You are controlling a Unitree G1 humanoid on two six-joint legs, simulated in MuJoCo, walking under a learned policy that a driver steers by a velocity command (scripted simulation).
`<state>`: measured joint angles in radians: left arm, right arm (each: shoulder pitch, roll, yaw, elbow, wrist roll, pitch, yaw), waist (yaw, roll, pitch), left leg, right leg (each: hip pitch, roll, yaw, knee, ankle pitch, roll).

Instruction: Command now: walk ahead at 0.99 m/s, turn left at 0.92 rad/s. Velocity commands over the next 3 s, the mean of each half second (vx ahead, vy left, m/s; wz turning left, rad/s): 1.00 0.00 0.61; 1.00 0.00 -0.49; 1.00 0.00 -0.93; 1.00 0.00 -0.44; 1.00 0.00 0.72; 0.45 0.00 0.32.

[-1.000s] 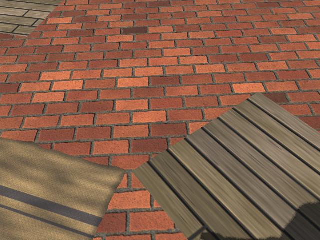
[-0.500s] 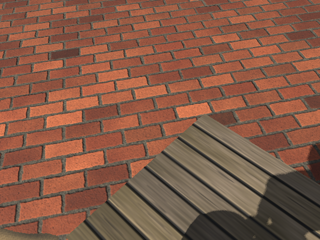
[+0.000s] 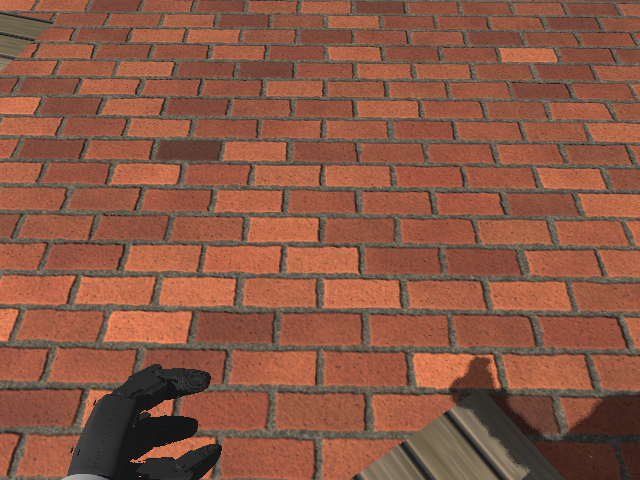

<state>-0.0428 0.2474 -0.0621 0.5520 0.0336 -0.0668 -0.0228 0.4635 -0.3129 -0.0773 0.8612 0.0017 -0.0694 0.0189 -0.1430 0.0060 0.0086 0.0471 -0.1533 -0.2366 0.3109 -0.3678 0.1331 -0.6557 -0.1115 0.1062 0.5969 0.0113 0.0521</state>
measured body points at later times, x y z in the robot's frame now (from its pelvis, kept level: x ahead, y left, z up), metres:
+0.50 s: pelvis +0.45 +0.01 -0.02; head +0.48 +0.02 +0.42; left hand +0.24 +0.20 -0.15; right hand +0.79 -0.08 -0.07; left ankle +0.56 +0.10 -0.73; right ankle +0.23 -0.20 -0.71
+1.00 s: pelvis +0.92 +0.11 -0.04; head +0.94 +0.12 +0.41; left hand +1.03 +0.39 -0.15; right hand +0.97 -0.15 -0.16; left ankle +0.66 +0.18 -0.59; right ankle +1.03 +0.10 -0.73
